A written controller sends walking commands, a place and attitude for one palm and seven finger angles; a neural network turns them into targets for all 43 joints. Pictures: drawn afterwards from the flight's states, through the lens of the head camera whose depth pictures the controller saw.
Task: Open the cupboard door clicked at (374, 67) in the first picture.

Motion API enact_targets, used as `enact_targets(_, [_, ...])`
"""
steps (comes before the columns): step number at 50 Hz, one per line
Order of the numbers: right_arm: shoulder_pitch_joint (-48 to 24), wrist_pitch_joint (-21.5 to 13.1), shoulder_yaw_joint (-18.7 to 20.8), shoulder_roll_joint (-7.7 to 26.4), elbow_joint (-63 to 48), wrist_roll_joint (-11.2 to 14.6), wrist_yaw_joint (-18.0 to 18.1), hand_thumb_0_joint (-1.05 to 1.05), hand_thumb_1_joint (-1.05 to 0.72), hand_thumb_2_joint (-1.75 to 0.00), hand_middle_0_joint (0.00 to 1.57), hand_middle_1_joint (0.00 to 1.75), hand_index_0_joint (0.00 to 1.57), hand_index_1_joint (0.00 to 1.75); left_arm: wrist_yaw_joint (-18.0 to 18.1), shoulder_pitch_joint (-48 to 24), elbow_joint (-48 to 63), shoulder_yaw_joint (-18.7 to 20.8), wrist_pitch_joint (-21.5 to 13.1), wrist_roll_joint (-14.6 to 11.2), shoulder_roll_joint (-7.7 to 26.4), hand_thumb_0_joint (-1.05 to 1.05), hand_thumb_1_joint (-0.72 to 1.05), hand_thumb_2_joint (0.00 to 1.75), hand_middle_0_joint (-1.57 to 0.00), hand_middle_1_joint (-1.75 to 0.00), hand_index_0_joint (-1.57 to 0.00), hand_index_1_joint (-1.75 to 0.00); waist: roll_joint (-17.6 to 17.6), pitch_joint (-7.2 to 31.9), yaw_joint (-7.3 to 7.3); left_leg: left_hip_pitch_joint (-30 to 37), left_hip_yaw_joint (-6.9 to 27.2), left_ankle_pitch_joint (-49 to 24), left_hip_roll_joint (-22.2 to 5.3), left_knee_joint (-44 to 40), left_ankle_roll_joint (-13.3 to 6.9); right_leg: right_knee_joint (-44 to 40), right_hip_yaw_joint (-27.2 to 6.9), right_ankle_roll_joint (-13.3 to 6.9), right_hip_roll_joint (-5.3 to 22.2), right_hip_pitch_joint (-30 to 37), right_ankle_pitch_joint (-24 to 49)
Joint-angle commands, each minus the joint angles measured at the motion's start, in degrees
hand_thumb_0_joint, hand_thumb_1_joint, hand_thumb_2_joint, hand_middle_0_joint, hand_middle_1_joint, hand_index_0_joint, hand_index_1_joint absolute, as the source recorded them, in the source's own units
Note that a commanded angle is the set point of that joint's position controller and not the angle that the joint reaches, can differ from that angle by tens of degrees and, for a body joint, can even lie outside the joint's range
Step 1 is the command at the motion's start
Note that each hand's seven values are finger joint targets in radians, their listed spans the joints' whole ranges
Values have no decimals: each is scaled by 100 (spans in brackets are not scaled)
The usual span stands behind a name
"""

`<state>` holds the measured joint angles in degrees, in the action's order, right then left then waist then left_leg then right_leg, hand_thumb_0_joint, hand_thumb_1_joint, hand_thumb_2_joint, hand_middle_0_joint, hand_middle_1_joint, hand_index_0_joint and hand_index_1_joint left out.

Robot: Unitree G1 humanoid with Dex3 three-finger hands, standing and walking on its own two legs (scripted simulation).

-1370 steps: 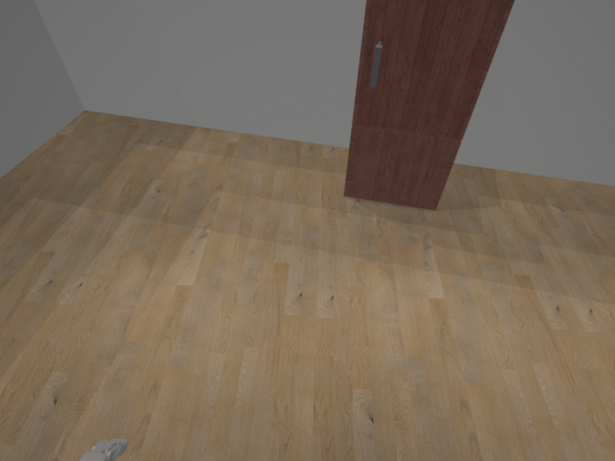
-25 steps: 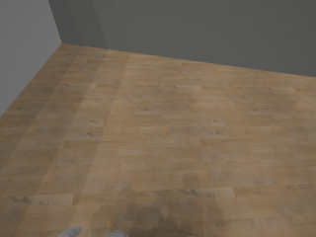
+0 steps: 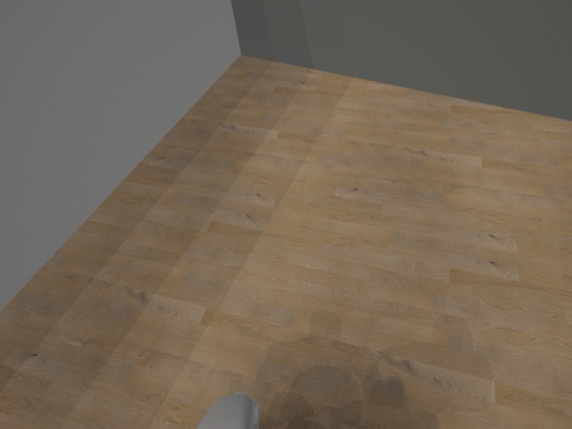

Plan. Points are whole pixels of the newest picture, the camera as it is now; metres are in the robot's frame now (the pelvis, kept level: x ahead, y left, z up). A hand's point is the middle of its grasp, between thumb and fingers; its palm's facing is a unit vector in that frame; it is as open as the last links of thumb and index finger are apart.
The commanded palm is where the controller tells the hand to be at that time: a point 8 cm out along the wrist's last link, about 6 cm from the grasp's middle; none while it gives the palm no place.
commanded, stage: turn to face it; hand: left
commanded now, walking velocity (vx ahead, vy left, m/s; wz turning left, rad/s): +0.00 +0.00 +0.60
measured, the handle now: out of the picture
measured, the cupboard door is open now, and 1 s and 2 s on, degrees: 42 42 42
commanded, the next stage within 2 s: none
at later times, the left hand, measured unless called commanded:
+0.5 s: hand out of the picture +0.03 +0.24 -0.17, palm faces +0.32 -0.91 -0.27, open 7.4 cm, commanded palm none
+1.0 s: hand out of the picture -0.03 +0.15 -0.17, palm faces +0.58 -0.77 -0.26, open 7.3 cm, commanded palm none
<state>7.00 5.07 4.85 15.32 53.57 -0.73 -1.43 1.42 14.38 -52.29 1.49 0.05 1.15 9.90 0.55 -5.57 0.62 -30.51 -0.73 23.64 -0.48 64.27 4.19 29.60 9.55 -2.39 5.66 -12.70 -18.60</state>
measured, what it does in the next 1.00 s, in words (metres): steps on the spot, turning left: left foot, then right foot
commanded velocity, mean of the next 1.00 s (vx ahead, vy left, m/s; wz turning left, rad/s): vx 0.00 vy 0.00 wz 0.60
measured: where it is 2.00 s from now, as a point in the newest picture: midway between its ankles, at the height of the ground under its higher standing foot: outside the picture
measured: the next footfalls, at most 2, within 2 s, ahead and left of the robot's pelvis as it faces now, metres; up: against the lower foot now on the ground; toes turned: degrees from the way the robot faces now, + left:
left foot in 0.26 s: +0.02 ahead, +0.13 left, +0.00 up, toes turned +16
right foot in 0.64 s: +0.09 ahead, -0.14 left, +0.00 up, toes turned +20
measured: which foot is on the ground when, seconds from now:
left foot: up 0.00-0.24, down 0.26-0.66, up 0.68-1.00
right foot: down 0.00-0.26, up 0.28-0.62, down 0.64-1.00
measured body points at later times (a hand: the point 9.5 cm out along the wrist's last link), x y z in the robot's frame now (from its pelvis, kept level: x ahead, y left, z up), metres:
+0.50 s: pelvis +0.01 +0.00 -0.01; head +0.06 +0.03 +0.44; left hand +0.01 +0.29 -0.15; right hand +0.17 -0.21 -0.15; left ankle -0.02 +0.11 -0.74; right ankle +0.04 -0.16 -0.68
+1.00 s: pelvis +0.05 -0.04 -0.01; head +0.10 -0.01 +0.44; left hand -0.06 +0.19 -0.15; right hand +0.29 -0.19 -0.15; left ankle -0.01 +0.08 -0.71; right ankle +0.05 -0.15 -0.74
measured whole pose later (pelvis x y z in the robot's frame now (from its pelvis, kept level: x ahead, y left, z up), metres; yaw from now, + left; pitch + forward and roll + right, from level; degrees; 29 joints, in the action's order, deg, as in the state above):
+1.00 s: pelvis +0.05 -0.04 -0.01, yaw +37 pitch +0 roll +2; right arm 5.3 4.8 4.0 14.9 53.6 -0.6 -1.8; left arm 1.2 13.5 -51.6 2.3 0.3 1.6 11.7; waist -1.6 -7.7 0.0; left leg -24.0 -5.0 24.2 -1.1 46.1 3.0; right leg 32.1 14.8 0.1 7.8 -8.5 -22.9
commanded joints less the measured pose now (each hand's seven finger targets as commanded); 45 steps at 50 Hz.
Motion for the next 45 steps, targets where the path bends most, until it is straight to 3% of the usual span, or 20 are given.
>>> enact_targets(1, [-503,-164,-25,108,-502,5,-6,0,-90,-90,20,30,20,30,97,574,255,345,-146,16,1095,0,90,90,-20,-30,-20,-30,-951,830,-286,-331,-216,112,-75,-820,30,-491,-662,-263,1335,1659,4484])
enact_targets(7, [-681,-239,-80,71,-573,26,4,0,-90,-90,20,30,20,30,64,639,142,423,-113,62,1210,0,90,90,-20,-30,-20,-30,-1213,743,-371,377,-552,235,-37,-2081,-163,-236,-413,-369,1620,1474,4644])
enact_targets(9, [-449,-260,-63,129,-561,23,23,0,-90,-90,20,30,20,30,46,468,148,456,-107,55,1276,0,90,90,-20,-30,-20,-30,-1137,821,-212,860,-631,-12,1,-2547,-247,-16,-277,-311,1690,1216,4437])
enact_targets(11, [184,-308,15,344,-425,-16,33,0,-90,-90,20,30,20,30,5,226,200,476,-103,-12,1322,0,90,90,-20,-30,-20,-30,-746,1070,194,2150,-592,-1124,27,-3652,-403,1008,177,49,1494,517,3920])
enact_targets(12, [677,-353,150,843,-326,-58,58,0,-90,-90,20,30,20,30,-32,62,352,466,-80,-53,1145,0,90,90,-20,-30,-20,-30,378,1378,483,3251,648,-2573,-930,-3982,-860,2145,405,406,990,-730,1916])
enact_targets(13, [1013,-342,281,1401,-284,-62,108,0,-90,-90,20,30,20,30,-49,-339,653,327,-39,-82,783,0,90,90,-20,-30,-20,-30,1849,1279,666,3589,2648,-4946,-2396,-4237,-1779,3422,122,759,182,-2221,-1943])
enact_targets(14, [1130,-290,243,1400,-182,-31,138,0,-90,-90,20,30,20,30,7,-602,785,337,75,-15,969,0,90,90,-20,-30,-20,-30,1014,1225,613,3301,2357,-4833,-2584,-4167,-2045,3799,-708,655,214,-2320,-2008])
enact_targets(15, [826,-315,188,1204,-274,-47,180,0,-90,-90,20,30,20,30,16,-707,758,351,108,1,953,0,90,90,-20,-30,-20,-30,823,971,463,2792,2019,-3809,-2226,-4319,-1864,3780,-842,654,289,-2247,-1602])
enact_targets(17, [121,-347,137,1003,-509,-71,241,0,-90,-90,20,30,20,30,-42,-502,508,406,151,13,942,0,90,90,-20,-30,-20,-30,1062,627,151,2073,1624,-2794,-1666,-4475,-1537,3804,-947,720,221,-2091,-940])
enact_targets(19, [-34,-393,84,897,-549,-63,231,0,-90,-90,20,30,20,30,-92,-311,400,416,184,23,930,0,90,90,-20,-30,-20,-30,836,548,-26,1822,1339,-2510,-1291,-4566,-1317,3656,-928,734,85,-1874,-485])
enact_targets(22, [109,-432,111,931,-522,-66,213,0,-90,-90,20,30,20,30,-99,-334,430,394,170,8,835,0,90,90,-20,-30,-20,-30,619,738,-44,1893,1302,-2476,-1163,-4522,-1308,3112,-874,773,-53,-1676,-382])
enact_targets(27, [258,-381,181,978,-497,-96,182,0,-90,-90,20,30,20,30,-85,-649,650,341,125,-23,796,0,90,90,-20,-30,-20,-30,938,808,58,1786,1640,-2539,-1058,-4266,-1306,1726,-733,762,-347,-1101,-621])
enact_targets(30, [98,-353,226,989,-556,-52,189,0,-90,-90,20,30,20,30,-68,-223,582,353,27,-58,862,0,90,90,-20,-30,-20,-30,940,1050,-162,1485,1728,-3019,-860,-3692,-1096,271,-623,712,-574,-12,78])
enact_targets(31, [56,-359,214,837,-585,-3,181,0,-90,-90,20,30,20,30,-41,81,514,392,-36,-59,1005,0,90,90,-20,-30,-20,-30,558,1225,-321,1017,1592,-2431,-597,-3297,-842,-687,-823,667,-310,857,724])
enact_targets(32, [172,-370,157,410,-665,58,147,0,-90,-90,20,30,20,30,23,305,455,507,-99,30,1558,0,90,90,-20,-30,-20,-30,-979,1432,-414,-160,797,-562,109,-2184,-386,-1223,-2097,287,1126,1936,1284])
enact_targets(33, [24,-385,128,341,-798,32,147,0,-90,-90,20,30,20,30,57,293,485,532,-81,49,1892,0,90,90,-20,-30,-20,-30,-1957,1281,-465,-614,237,1412,449,-705,-148,-1174,-3106,-409,2397,1585,2661])
enact_targets(34, [88,-353,138,510,-729,-10,137,0,-90,-90,20,30,20,30,69,182,486,451,-88,19,1688,0,90,90,-20,-30,-20,-30,-1374,1184,-358,-516,528,1270,155,222,-203,-943,-2608,-663,2327,1157,3079])
enact_targets(36, [141,-250,136,437,-455,-36,112,0,-90,-90,20,30,20,30,94,-323,575,342,-72,-27,1183,0,90,90,-20,-30,-20,-30,-1457,811,-73,-650,405,558,-91,782,-73,-685,-1687,-443,1566,1073,3792])
enact_targets(38, [69,-215,59,321,-429,-21,44,0,-90,-90,20,30,20,30,80,-272,568,299,-83,-27,1074,0,90,90,-20,-30,-20,-30,-1372,685,-50,-648,120,269,-98,451,5,-560,-966,-235,1263,1218,4487])
enact_targets(45, [-387,-189,-39,125,-455,8,-38,0,-90,-90,20,30,20,30,68,178,407,390,-92,28,1253,0,90,90,-20,-30,-20,-30,-1120,596,-226,40,-427,48,-35,-1337,-30,-459,-351,-219,1323,1399,4440])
